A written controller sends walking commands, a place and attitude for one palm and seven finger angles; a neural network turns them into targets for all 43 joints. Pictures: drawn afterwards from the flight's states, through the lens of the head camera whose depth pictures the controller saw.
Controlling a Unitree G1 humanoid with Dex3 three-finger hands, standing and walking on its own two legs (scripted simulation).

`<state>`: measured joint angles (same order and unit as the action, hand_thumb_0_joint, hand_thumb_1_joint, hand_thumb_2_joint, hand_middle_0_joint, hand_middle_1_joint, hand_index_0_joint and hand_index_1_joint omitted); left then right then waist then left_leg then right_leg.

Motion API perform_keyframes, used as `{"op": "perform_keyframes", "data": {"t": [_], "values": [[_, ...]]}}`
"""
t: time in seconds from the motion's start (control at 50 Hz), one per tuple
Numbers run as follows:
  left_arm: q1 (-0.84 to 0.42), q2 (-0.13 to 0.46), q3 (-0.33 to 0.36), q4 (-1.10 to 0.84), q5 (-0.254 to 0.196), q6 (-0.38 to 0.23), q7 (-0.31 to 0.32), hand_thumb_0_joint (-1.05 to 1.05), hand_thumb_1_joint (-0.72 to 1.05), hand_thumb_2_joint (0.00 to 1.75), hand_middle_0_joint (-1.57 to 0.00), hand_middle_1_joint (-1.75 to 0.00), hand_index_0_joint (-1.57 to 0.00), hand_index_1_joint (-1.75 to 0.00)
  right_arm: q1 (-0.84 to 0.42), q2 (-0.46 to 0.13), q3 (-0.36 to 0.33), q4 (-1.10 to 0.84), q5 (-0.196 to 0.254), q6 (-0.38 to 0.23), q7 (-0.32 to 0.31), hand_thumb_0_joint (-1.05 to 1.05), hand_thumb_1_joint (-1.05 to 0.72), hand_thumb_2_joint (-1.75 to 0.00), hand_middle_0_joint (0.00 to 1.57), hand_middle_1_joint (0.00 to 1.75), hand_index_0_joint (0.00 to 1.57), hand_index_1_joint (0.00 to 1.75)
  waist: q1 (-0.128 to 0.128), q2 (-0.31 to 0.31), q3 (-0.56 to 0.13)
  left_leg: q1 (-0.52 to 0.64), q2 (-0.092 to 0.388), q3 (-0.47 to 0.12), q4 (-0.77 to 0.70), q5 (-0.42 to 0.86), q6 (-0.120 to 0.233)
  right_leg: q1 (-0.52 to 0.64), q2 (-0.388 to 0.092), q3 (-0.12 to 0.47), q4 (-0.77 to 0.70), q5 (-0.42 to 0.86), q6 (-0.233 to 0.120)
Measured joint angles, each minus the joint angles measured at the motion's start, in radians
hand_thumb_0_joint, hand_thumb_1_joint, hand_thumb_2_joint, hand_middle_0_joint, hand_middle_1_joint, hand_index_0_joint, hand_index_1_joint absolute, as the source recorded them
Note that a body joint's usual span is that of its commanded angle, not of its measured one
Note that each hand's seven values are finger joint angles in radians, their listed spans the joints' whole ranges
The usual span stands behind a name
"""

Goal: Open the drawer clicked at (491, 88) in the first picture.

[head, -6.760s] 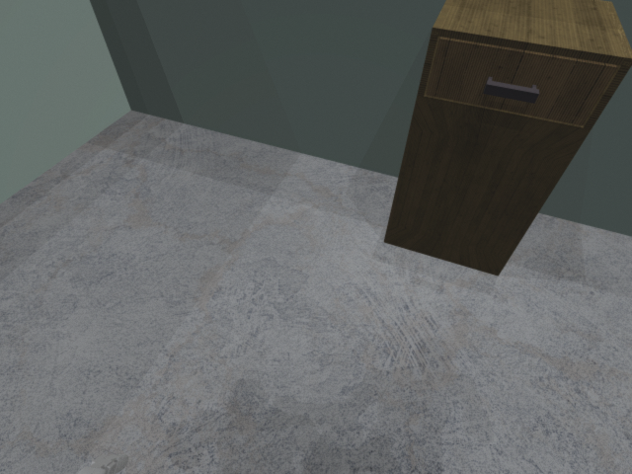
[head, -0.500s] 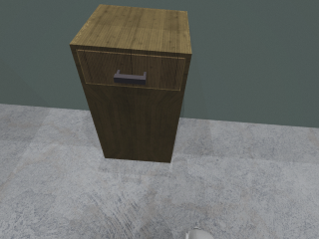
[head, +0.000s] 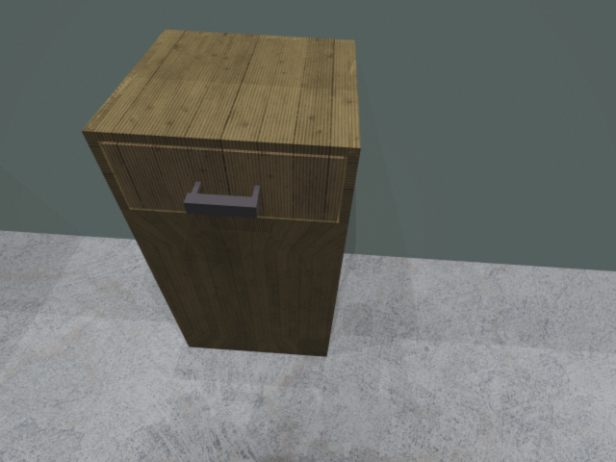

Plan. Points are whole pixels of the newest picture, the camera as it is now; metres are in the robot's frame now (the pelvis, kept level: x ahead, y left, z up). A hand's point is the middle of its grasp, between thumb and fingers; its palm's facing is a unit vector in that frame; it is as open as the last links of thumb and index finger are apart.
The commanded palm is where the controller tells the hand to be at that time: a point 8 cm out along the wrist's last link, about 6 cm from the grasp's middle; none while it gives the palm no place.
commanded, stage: come to a stop and stand still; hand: left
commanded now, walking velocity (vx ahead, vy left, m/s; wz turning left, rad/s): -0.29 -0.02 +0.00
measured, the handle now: (224, 196) +0.55 +0.19 +0.00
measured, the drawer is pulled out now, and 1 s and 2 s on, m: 0.00 0.00 0.00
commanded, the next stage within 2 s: look again from close up in 0.82 s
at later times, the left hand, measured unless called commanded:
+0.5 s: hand out of the picture +0.04 +0.16 -0.16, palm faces +0.01 -0.96 -0.29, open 7.3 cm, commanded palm none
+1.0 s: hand out of the picture -0.02 +0.13 -0.17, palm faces +0.00 -0.98 -0.21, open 7.3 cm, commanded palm none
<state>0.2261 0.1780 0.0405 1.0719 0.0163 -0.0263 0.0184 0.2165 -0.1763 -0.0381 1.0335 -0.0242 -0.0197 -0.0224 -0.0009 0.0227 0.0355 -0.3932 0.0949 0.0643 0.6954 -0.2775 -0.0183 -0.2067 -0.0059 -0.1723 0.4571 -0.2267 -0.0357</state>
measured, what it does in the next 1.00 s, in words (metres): steps on the spot: left foot, then right foot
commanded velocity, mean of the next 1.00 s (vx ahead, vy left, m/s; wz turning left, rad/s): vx -0.05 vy -0.02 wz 0.00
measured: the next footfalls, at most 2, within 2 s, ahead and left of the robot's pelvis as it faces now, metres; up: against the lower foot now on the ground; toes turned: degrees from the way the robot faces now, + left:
left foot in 0.04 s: +0.11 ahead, +0.12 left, +0.00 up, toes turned +5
right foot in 0.40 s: +0.10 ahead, -0.12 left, +0.00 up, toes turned -6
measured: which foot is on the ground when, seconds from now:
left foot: up 0.00-0.02, down 0.04-0.42, up 0.44-0.68, down 0.70-1.00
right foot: down 0.00-0.12, up 0.14-0.38, down 0.40-1.00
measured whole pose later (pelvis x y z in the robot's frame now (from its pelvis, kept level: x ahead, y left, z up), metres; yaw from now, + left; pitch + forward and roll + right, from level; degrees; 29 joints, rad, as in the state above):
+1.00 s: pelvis -0.04 -0.04 +0.00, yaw -1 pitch -1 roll -1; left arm 0.26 0.15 0.00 1.11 0.01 -0.03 0.04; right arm 0.28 -0.14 0.00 1.10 -0.01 0.01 -0.03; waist -0.01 0.03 0.05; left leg -0.19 0.05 0.03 0.54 -0.35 -0.01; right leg -0.23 0.03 -0.11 0.42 -0.18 -0.05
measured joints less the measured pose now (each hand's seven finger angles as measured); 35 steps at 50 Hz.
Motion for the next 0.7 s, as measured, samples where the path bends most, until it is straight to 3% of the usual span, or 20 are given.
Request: {"op": "perform_keyframes", "data": {"t": [0.04, 0.16, 0.24, 0.3, 0.36, 0.42, 0.48, 0.56, 0.62, 0.7], "values": [[0.021, -0.004, -0.010, 0.016, -0.006, 0.013, 0.001, -0.01, 0.93, 0.90, -0.20, -0.30, -0.20, -0.30, -0.021, -0.009, 0.009, 0.000, 0.003, -0.008, -0.001, 0.00, -0.93, -0.90, 0.20, 0.30, 0.19, 0.30, 0.011, 0.010, -0.003, 0.062, 0.000, -0.006, -0.127, 0.104, 0.006, 0.011, 0.009, 0.003, 0.035, -0.034, 0.014], [0.038, 0.005, -0.021, 0.017, -0.011, 0.054, 0.005, 0.00, 0.92, 0.90, -0.20, -0.30, -0.20, -0.30, -0.081, 0.037, 0.029, -0.002, 0.009, 0.012, -0.009, 0.00, -0.92, -0.90, 0.20, 0.30, 0.19, 0.30, 0.045, -0.068, 0.012, 0.116, -0.056, 0.044, -0.190, 0.071, 0.042, -0.003, -0.045, 0.064, 0.111, -0.117, 0.044], [0.032, -0.001, -0.013, -0.008, -0.006, 0.069, 0.002, 0.00, 0.91, 0.90, -0.20, -0.30, -0.20, -0.30, -0.126, 0.046, 0.019, -0.025, 0.004, 0.027, -0.014, 0.00, -0.91, -0.90, 0.20, 0.30, 0.20, 0.30, 0.041, -0.046, 0.044, 0.108, -0.052, 0.056, -0.220, 0.098, 0.044, -0.094, -0.033, 0.114, 0.318, -0.258, 0.048], [0.022, 0.003, -0.002, -0.027, -0.005, 0.075, 0.003, 0.00, 0.91, 0.90, -0.20, -0.30, -0.20, -0.30, -0.139, 0.040, 0.008, -0.037, 0.001, 0.037, -0.013, 0.00, -0.91, -0.90, 0.20, 0.30, 0.20, 0.30, 0.032, -0.024, 0.061, 0.097, -0.037, 0.059, -0.223, 0.110, 0.034, -0.136, -0.026, 0.129, 0.400, -0.287, 0.054], [0.013, 0.008, 0.006, -0.046, -0.004, 0.072, 0.004, 0.00, 0.91, 0.90, -0.20, -0.30, -0.20, -0.30, -0.129, 0.024, -0.004, -0.035, -0.001, 0.046, -0.009, 0.00, -0.91, -0.90, 0.20, 0.30, 0.20, 0.30, 0.023, -0.004, 0.062, 0.082, -0.026, 0.056, -0.208, 0.115, 0.017, -0.118, -0.032, 0.127, 0.321, -0.237, 0.052], [0.015, 0.015, 0.005, -0.057, 0.003, 0.053, 0.007, 0.00, 0.91, 0.90, -0.20, -0.30, -0.20, -0.30, -0.100, 0.004, -0.015, -0.023, 0.007, 0.056, -0.001, 0.00, -0.90, -0.90, 0.20, 0.30, 0.20, 0.30, 0.019, 0.006, 0.045, 0.048, -0.021, 0.046, -0.146, 0.089, -0.003, -0.059, -0.037, 0.121, 0.148, -0.094, 0.042], [0.015, -0.001, -0.006, -0.054, 0.008, 0.053, 0.006, 0.00, 0.91, 0.90, -0.20, -0.30, -0.20, -0.30, -0.064, -0.018, -0.024, -0.005, 0.008, 0.084, 0.005, 0.00, -0.91, -0.90, 0.20, 0.30, 0.20, 0.30, 0.008, 0.028, 0.024, 0.014, -0.041, -0.017, -0.015, -0.100, 0.011, -0.053, -0.024, 0.099, 0.146, -0.098, 0.005], [0.013, -0.020, -0.017, -0.045, 0.007, 0.051, 0.003, 0.00, 0.91, 0.90, -0.20, -0.30, -0.20, -0.30, -0.023, -0.028, -0.023, 0.025, 0.008, 0.084, 0.007, 0.00, -0.91, -0.90, 0.20, 0.30, 0.20, 0.30, 0.001, 0.019, 0.000, 0.012, -0.061, -0.050, 0.142, -0.129, 0.021, -0.032, -0.009, 0.094, 0.067, -0.053, -0.016], [-0.001, -0.028, -0.017, -0.038, 0.006, 0.044, 0.009, 0.00, 0.92, 0.90, -0.20, -0.30, -0.21, -0.30, 0.010, -0.025, -0.017, 0.043, 0.009, 0.074, 0.002, 0.00, -0.91, -0.90, 0.20, 0.30, 0.19, 0.30, -0.005, 0.011, -0.008, 0.069, -0.059, -0.049, 0.094, -0.141, 0.015, -0.030, 0.006, 0.085, 0.028, -0.026, -0.026], [-0.019, -0.023, -0.019, -0.020, -0.006, 0.031, 0.007, 0.01, 0.93, 0.90, -0.20, -0.30, -0.21, -0.30, 0.049, -0.015, 0.002, 0.072, 0.009, 0.053, -0.010, 0.00, -0.91, -0.90, 0.20, 0.30, 0.19, 0.30, -0.009, 0.015, -0.012, 0.200, -0.046, -0.054, -0.159, -0.032, 0.013, -0.040, 0.033, 0.057, 0.019, -0.017, -0.031]]}}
